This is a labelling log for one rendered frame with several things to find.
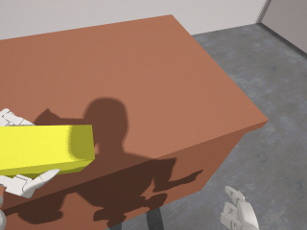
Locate sponge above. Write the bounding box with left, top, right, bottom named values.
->
left=0, top=125, right=95, bottom=178

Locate table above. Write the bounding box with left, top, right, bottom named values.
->
left=0, top=14, right=269, bottom=230

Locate right robot hand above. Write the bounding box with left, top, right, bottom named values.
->
left=221, top=186, right=259, bottom=230

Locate left robot hand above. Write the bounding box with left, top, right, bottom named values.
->
left=0, top=108, right=60, bottom=198

